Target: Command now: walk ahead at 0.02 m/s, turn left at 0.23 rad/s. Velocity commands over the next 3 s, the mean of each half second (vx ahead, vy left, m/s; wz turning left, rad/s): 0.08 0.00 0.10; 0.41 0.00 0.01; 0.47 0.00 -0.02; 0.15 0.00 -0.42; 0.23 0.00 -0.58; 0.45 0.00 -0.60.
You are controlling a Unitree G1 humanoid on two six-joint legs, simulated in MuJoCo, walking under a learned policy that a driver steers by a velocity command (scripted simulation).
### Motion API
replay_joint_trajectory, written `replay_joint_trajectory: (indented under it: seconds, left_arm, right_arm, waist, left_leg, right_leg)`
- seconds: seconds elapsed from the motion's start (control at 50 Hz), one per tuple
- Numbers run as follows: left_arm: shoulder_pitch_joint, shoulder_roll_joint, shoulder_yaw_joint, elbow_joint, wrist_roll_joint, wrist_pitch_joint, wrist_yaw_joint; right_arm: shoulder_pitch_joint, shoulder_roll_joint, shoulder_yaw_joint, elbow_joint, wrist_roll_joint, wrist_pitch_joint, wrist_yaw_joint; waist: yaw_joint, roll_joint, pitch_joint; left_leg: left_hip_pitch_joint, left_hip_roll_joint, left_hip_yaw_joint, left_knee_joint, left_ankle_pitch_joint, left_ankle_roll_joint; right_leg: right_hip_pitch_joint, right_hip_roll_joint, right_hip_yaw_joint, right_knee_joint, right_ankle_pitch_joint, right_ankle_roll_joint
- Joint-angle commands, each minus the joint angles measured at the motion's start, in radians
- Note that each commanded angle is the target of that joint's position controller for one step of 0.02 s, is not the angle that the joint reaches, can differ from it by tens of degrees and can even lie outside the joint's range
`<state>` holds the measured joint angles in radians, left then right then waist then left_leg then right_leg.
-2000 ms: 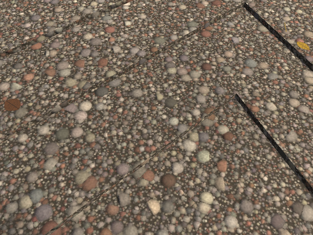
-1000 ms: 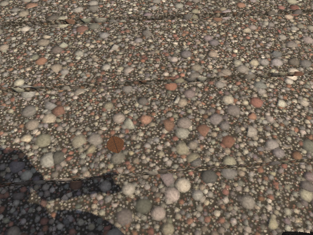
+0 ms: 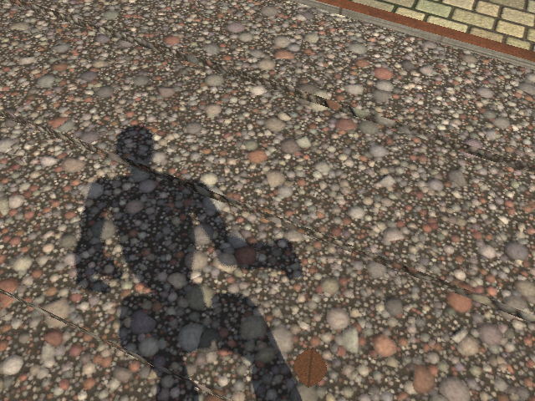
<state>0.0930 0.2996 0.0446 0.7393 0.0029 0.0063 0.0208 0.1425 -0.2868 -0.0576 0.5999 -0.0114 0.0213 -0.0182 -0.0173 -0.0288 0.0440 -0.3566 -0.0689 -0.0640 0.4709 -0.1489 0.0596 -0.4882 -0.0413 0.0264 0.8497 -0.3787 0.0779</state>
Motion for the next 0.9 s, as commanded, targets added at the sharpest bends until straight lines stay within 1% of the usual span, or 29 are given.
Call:
replay_joint_trajectory:
  seconds: [0.02, 0.04, 0.08, 0.1, 0.12, 0.14, 0.16, 0.18, 0.22, 0.3, 0.32, 0.34, 0.38, 0.4, 0.46, 0.48, 0.52, 0.54, 0.56, 0.58, 0.6, 0.62, 0.64, 0.66, 0.7, 0.78, 0.82, 0.86, 0.9]
  left_arm:
    - [0.021, 0.080, 0.018, -0.056, -0.005, -0.005, -0.002]
    - [0.021, 0.077, 0.017, -0.057, -0.005, -0.006, -0.005]
    - [0.055, 0.050, 0.011, -0.045, 0.004, -0.014, -0.016]
    - [0.058, 0.066, 0.009, -0.048, 0.022, -0.019, -0.019]
    - [0.059, 0.134, 0.018, -0.064, 0.038, -0.020, -0.015]
    - [0.000, 0.135, 0.019, -0.051, 0.037, -0.021, -0.016]
    - [-0.054, 0.067, 0.001, -0.071, 0.030, -0.027, -0.020]
    - [-0.041, 0.052, -0.003, -0.063, 0.028, -0.033, -0.021]
    - [-0.012, 0.076, 0.000, -0.054, 0.022, -0.046, -0.022]
    - [0.045, 0.066, -0.006, -0.039, 0.015, -0.048, -0.009]
    - [0.061, 0.052, -0.011, -0.033, 0.017, -0.046, -0.008]
    - [0.069, 0.055, -0.011, -0.030, 0.014, -0.042, -0.006]
    - [0.087, 0.083, -0.002, -0.028, 0.003, -0.036, -0.001]
    - [0.101, 0.092, 0.000, -0.029, -0.002, -0.039, 0.002]
    - [0.148, 0.135, 0.017, -0.011, -0.016, -0.053, 0.002]
    - [0.144, 0.135, 0.018, -0.011, -0.020, -0.054, 0.000]
    - [0.078, 0.108, 0.009, -0.035, -0.024, -0.052, -0.011]
    - [0.034, 0.068, -0.003, -0.060, -0.024, -0.057, -0.016]
    - [-0.001, 0.026, -0.015, -0.095, -0.018, -0.074, -0.017]
    - [-0.013, 0.064, -0.006, -0.114, -0.017, -0.093, -0.011]
    - [0.012, 0.097, 0.009, -0.108, -0.035, -0.104, -0.014]
    - [0.028, 0.086, 0.007, -0.099, -0.043, -0.110, -0.021]
    - [0.018, 0.069, 0.003, -0.098, -0.040, -0.112, -0.029]
    - [0.001, 0.061, 0.004, -0.100, -0.030, -0.112, -0.036]
    - [-0.005, 0.031, -0.002, -0.107, -0.023, -0.106, -0.059]
    - [-0.097, -0.017, -0.024, -0.148, -0.015, -0.098, -0.078]
    - [-0.181, -0.042, -0.039, -0.191, -0.018, -0.100, -0.078]
    - [-0.189, -0.006, -0.030, -0.204, -0.023, -0.102, -0.076]
    - [-0.101, 0.046, -0.006, -0.193, -0.023, -0.105, -0.069]
  right_arm:
    - [-0.024, -0.141, -0.033, -0.048, -0.003, -0.011, 0.000]
    - [-0.028, -0.131, -0.027, -0.041, -0.002, -0.009, 0.003]
    - [-0.044, -0.097, -0.009, -0.025, 0.008, -0.006, 0.006]
    - [-0.002, -0.068, 0.002, -0.007, 0.004, -0.011, 0.007]
    - [0.044, -0.052, 0.007, 0.004, -0.012, -0.017, 0.007]
    - [0.074, -0.049, 0.001, 0.004, -0.007, -0.019, 0.005]
    - [0.036, -0.084, -0.003, 0.015, -0.020, -0.017, 0.002]
    - [-0.010, -0.092, -0.009, 0.012, -0.019, -0.013, 0.001]
    - [-0.017, -0.090, -0.011, 0.022, -0.016, 0.001, -0.003]
    - [-0.008, -0.064, -0.007, 0.049, -0.006, -0.008, 0.001]
    - [0.008, -0.046, -0.002, 0.064, -0.006, -0.010, 0.001]
    - [0.015, -0.045, -0.002, 0.074, -0.003, -0.010, 0.000]
    - [0.029, -0.057, -0.009, 0.083, 0.005, -0.018, 0.000]
    - [0.028, -0.055, -0.009, 0.082, 0.009, -0.030, 0.003]
    - [0.021, -0.028, -0.006, 0.082, 0.024, -0.076, 0.019]
    - [0.026, -0.030, -0.008, 0.086, 0.027, -0.088, 0.024]
    - [0.116, -0.036, -0.014, 0.128, 0.030, -0.101, 0.032]
    - [0.182, -0.072, -0.026, 0.156, 0.029, -0.105, 0.033]
    - [0.276, -0.147, -0.049, 0.183, 0.032, -0.108, 0.033]
    - [0.360, -0.191, -0.060, 0.186, 0.024, -0.113, 0.039]
    - [0.360, -0.160, -0.048, 0.185, 0.014, -0.123, 0.038]
    - [0.339, -0.132, -0.040, 0.176, 0.013, -0.129, 0.035]
    - [0.320, -0.113, -0.031, 0.172, 0.014, -0.128, 0.032]
    - [0.298, -0.085, -0.019, 0.174, 0.014, -0.122, 0.029]
    - [0.297, -0.049, -0.004, 0.183, 0.013, -0.103, 0.026]
    - [0.293, -0.077, -0.002, 0.185, 0.017, -0.087, 0.006]
    - [0.327, -0.108, -0.007, 0.201, 0.023, -0.080, -0.001]
    - [0.349, -0.136, -0.013, 0.213, 0.027, -0.082, 0.005]
    - [0.322, -0.138, -0.011, 0.213, 0.024, -0.084, 0.010]
  waist:
    - [0.001, 0.171, -0.173]
    - [0.004, 0.169, -0.162]
    - [0.043, 0.150, -0.144]
    - [0.035, 0.113, -0.143]
    - [-0.006, -0.023, -0.141]
    - [-0.062, -0.182, -0.117]
    - [-0.044, -0.155, -0.092]
    - [-0.020, -0.141, -0.082]
    - [-0.001, -0.101, -0.063]
    - [0.023, -0.012, -0.073]
    - [0.026, -0.001, -0.100]
    - [0.030, 0.004, -0.087]
    - [0.033, -0.009, -0.022]
    - [0.037, -0.018, 0.008]
    - [0.030, -0.110, 0.040]
    - [0.022, -0.110, 0.052]
    - [-0.037, -0.091, 0.042]
    - [-0.061, -0.012, 0.036]
    - [-0.078, 0.186, 0.006]
    - [-0.122, 0.291, -0.031]
    - [-0.097, 0.201, -0.033]
    - [-0.077, 0.126, -0.040]
    - [-0.069, 0.083, -0.035]
    - [-0.056, 0.072, -0.015]
    - [-0.042, 0.117, -0.004]
    - [-0.051, 0.080, 0.035]
    - [-0.072, 0.114, 0.059]
    - [-0.061, 0.142, 0.056]
    - [0.013, 0.181, -0.006]
  left_leg:
    - [0.097, 0.256, -0.235, -0.112, 0.164, 0.190]
    - [0.093, 0.253, -0.245, -0.102, 0.128, 0.180]
    - [0.050, 0.214, -0.231, -0.067, 0.054, 0.131]
    - [0.015, 0.174, -0.215, -0.047, -0.017, 0.077]
    - [-0.029, 0.092, -0.144, 0.059, -0.144, 0.018]
    - [0.032, 0.037, -0.044, 0.053, -0.212, -0.026]
    - [0.115, 0.061, -0.043, 0.031, -0.146, -0.047]
    - [0.130, 0.055, -0.046, 0.022, -0.091, -0.045]
    - [0.136, 0.066, -0.068, 0.010, -0.043, -0.026]
    - [0.114, 0.078, -0.089, -0.011, 0.015, -0.003]
    - [0.124, 0.071, -0.082, -0.018, -0.059, -0.003]
    - [0.101, 0.054, -0.068, -0.013, -0.185, 0.000]
    - [0.004, 0.029, -0.037, 0.021, -0.395, 0.011]
    - [-0.041, 0.029, -0.024, 0.046, -0.408, 0.016]
    - [-0.100, 0.038, 0.066, 0.176, -0.259, 0.010]
    - [-0.074, 0.051, 0.069, 0.161, -0.244, 0.019]
    - [0.113, 0.057, 0.056, 0.047, -0.222, 0.047]
    - [0.213, 0.100, -0.056, -0.034, -0.249, 0.077]
    - [0.360, 0.220, -0.296, -0.144, -0.264, 0.147]
    - [0.511, 0.367, -0.570, -0.233, -0.146, 0.248]
    - [0.577, 0.408, -0.592, -0.210, -0.053, 0.274]
    - [0.599, 0.398, -0.521, -0.194, -0.014, 0.258]
    - [0.592, 0.379, -0.441, -0.206, 0.010, 0.232]
    - [0.558, 0.353, -0.369, -0.231, 0.065, 0.204]
    - [0.493, 0.302, -0.258, -0.274, 0.147, 0.174]
    - [0.351, 0.250, -0.107, -0.324, 0.217, 0.152]
    - [0.291, 0.259, -0.091, -0.367, 0.212, 0.141]
    - [0.298, 0.287, -0.087, -0.375, 0.257, 0.142]
    - [0.324, 0.298, -0.045, -0.263, 0.605, 0.119]
  right_leg:
    - [0.127, 0.003, -0.002, -0.095, 0.020, -0.012]
    - [0.151, 0.006, -0.003, -0.150, 0.033, -0.020]
    - [0.277, 0.020, -0.027, -0.374, 0.182, -0.050]
    - [0.350, -0.024, 0.023, -0.440, 0.286, -0.074]
    - [0.384, -0.157, 0.149, -0.465, 0.444, -0.125]
    - [0.238, -0.221, 0.212, -0.499, 0.331, -0.218]
    - [0.168, -0.179, 0.194, -0.528, 0.186, -0.211]
    - [0.168, -0.126, 0.147, -0.517, 0.097, -0.166]
    - [0.169, -0.084, 0.097, -0.501, 0.068, -0.122]
    - [0.228, -0.049, 0.046, -0.438, 0.141, -0.108]
    - [0.242, -0.039, 0.035, -0.441, 0.067, -0.109]
    - [0.236, -0.030, 0.032, -0.445, -0.039, -0.117]
    - [0.213, -0.050, 0.082, -0.469, -0.246, -0.161]
    - [0.213, -0.080, 0.128, -0.495, -0.304, -0.185]
    - [0.266, -0.239, 0.337, -0.604, -0.367, -0.276]
    - [0.248, -0.252, 0.350, -0.608, -0.331, -0.285]
    - [0.147, -0.179, 0.235, -0.545, -0.189, -0.238]
    - [0.070, -0.089, 0.116, -0.418, -0.063, -0.186]
    - [-0.067, 0.044, -0.057, -0.140, 0.050, -0.110]
    - [-0.257, 0.084, -0.029, 0.103, -0.108, -0.084]
    - [-0.377, 0.055, 0.030, 0.274, -0.188, -0.093]
    - [-0.429, 0.019, 0.052, 0.341, -0.131, -0.113]
    - [-0.460, -0.013, 0.046, 0.346, -0.055, -0.125]
    - [-0.456, -0.042, 0.040, 0.313, 0.014, -0.126]
    - [-0.410, -0.056, -0.004, 0.276, 0.092, -0.104]
    - [-0.315, -0.042, -0.065, 0.059, 0.252, -0.064]
    - [-0.228, -0.019, -0.093, -0.084, 0.270, -0.069]
    - [-0.149, 0.014, -0.124, -0.122, 0.247, -0.094]
    - [-0.023, 0.055, -0.145, -0.111, 0.220, -0.150]
